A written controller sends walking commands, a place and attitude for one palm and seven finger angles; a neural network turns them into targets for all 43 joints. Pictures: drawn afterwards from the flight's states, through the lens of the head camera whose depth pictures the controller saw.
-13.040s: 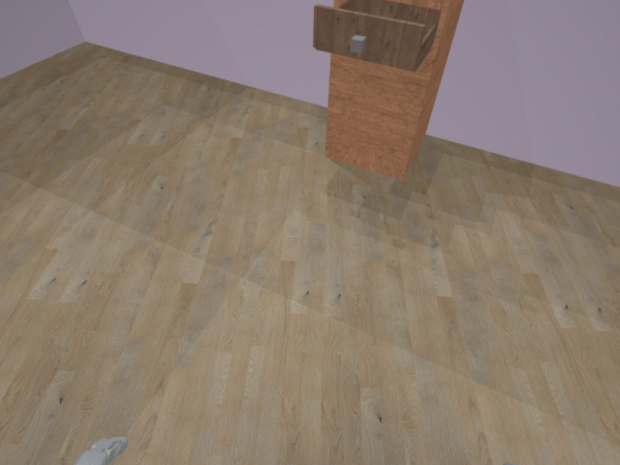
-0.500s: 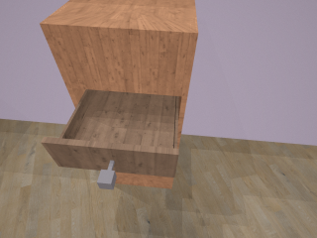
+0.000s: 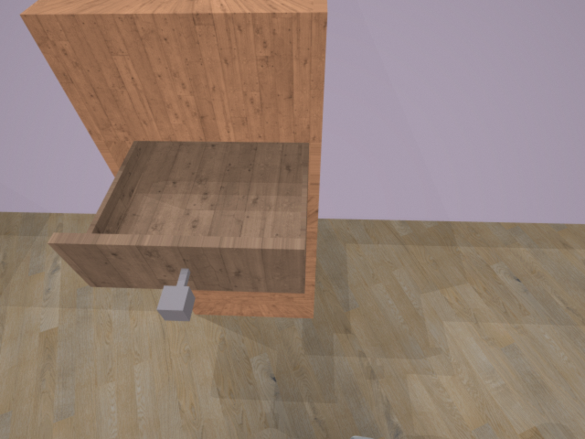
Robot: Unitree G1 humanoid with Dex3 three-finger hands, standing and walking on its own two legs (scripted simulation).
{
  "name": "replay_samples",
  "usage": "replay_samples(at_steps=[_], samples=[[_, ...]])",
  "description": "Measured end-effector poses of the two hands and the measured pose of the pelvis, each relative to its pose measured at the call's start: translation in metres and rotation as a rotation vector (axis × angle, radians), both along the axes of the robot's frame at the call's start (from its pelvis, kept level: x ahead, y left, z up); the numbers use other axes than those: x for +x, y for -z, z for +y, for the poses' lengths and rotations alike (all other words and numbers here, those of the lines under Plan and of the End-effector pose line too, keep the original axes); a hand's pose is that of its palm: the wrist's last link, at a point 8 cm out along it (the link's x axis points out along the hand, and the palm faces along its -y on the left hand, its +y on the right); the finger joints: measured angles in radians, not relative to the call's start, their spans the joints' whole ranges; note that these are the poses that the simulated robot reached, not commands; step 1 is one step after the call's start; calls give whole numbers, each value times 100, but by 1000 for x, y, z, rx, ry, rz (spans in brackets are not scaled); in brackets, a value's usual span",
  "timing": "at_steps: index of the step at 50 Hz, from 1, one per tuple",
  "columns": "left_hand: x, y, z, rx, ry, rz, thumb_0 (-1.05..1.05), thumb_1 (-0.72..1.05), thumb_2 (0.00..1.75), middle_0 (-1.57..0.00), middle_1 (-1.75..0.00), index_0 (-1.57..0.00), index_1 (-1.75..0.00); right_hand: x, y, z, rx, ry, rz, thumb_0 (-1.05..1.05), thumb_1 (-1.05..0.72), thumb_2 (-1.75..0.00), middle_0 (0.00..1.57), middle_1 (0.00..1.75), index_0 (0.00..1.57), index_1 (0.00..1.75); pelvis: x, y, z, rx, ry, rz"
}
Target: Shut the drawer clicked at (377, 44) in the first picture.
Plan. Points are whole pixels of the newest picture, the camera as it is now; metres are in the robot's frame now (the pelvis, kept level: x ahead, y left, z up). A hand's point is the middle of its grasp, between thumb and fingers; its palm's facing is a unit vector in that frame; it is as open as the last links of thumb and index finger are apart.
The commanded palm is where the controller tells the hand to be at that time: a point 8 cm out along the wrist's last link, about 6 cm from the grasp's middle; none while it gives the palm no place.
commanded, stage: come to a stop and stand still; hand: left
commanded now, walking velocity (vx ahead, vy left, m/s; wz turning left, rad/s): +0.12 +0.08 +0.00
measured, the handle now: (180, 291) +0.32 +0.20 -0.03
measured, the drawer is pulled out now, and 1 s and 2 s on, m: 0.24 0.24 0.24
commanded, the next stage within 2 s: look again from close up in 0.94 s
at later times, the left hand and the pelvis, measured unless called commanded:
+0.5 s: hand out of the picture -0.05 +0.17 -0.15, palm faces +0.16 -0.96 -0.25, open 7.3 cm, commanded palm none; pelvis -0.06 -0.02 +0.02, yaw +3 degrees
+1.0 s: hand out of the picture +0.00 +0.19 -0.15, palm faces +0.03 -0.98 -0.20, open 7.3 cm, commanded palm none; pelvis -0.05 +0.01 +0.01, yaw +3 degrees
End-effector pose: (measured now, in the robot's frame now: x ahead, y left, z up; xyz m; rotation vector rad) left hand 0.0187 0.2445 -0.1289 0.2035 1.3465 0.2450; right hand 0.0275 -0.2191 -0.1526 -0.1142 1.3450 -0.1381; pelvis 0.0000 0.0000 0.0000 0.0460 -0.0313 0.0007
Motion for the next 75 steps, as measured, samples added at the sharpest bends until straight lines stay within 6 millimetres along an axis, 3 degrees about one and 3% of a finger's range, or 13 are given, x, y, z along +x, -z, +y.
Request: replay_samples(at_steps=[5, 11, 21, 26, 31, 37, 42, 47, 53, 57, 61, 68, 75], samples=[[-6, -8, -18, 41, 13, -63, 0, 91, 90, -20, -30, -20, -29, 3, 12, -25, 21, -10, -32, 1, -91, -90, 20, 30, 20, 30, -16, 5, -20, -8, -20, -3], [-19, -18, -47, -2, -4, -113, 0, 91, 89, -20, -30, -20, -29, -5, -6, -43, 23, -45, -45, 1, -91, -90, 20, 30, 20, 30, -28, -9, -34, -4, -30, 11], [-63, -19, -43, -28, -70, -100, 1, 92, 89, -20, -30, -20, -30, -46, -26, -57, -39, -97, 40, 1, -91, -90, 20, 30, 20, 30, -48, -19, -31, -14, -54, 29], [-92, -9, -23, -33, -95, -49, 0, 91, 89, -20, -30, -20, -30, -65, -30, -41, -52, -98, 51, 1, -91, -90, 20, 30, 20, 30, -57, -16, -17, -34, -59, 32], [-105, 8, -3, -54, -67, 9, 1, 91, 89, -20, -30, -20, -29, -99, -30, -8, -53, -37, 40, 1, -91, -90, 20, 30, 20, 30, -64, -11, 0, -30, -26, 12], [-89, 5, -1, -93, -39, -35, 1, 91, 90, -20, -30, -20, -29, -150, -24, 40, 23, -24, 144, 1, -91, -90, 20, 30, 20, 30, -65, -12, 14, -42, -62, 7], [-73, 0, 1, -94, -31, -63, 1, 93, 89, -20, -30, -20, -29, -160, -24, 59, 64, -13, 183, 1, -91, -90, 20, 30, 20, 30, -63, -13, 18, -43, -72, 28], [-50, -3, -2, -86, 16, -47, 1, 93, 90, -20, -30, -20, -29, -154, -24, 54, 58, 25, 172, 1, -90, -90, 21, 30, 20, 30, -57, -14, 14, -43, -60, 42], [-4, -3, -22, -72, 52, -118, 1, 92, 90, -20, -30, -20, -29, -141, -15, 25, 46, 40, 193, 1, -90, -90, 21, 30, 20, 30, -45, -7, -2, -33, -54, 46], [8, 5, -38, -79, 67, -148, 0, 92, 90, -20, -30, -20, -29, -109, -6, -4, 8, 12, 154, 1, -90, -90, 20, 30, 20, 30, -38, 0, -11, -68, -63, 36], [15, 7, -41, -81, 46, -162, -1, 93, 89, -20, -30, -20, -29, -66, -11, -23, -35, -16, 55, 1, -91, -90, 20, 30, 20, 30, -27, -1, -16, -61, -67, 30], [2, 0, -37, -68, 8, -158, 0, 93, 89, -20, -30, -20, -29, -6, -17, -27, -48, -84, -79, 1, -91, -90, 20, 30, 20, 30, -22, -6, -18, -56, -77, 14], [-41, -2, -32, -55, -34, -84, 0, 92, 89, -20, -30, -20, -29, 12, -22, -22, -37, -125, -123, 1, -92, -90, 20, 30, 20, 30, -29, -11, -17, -49, -79, -4]])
